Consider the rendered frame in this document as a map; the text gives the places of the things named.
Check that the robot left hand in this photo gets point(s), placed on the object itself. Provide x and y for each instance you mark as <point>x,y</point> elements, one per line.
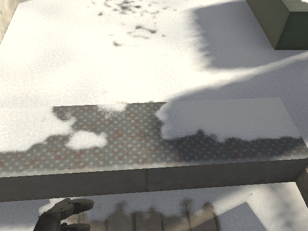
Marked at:
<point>51,220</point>

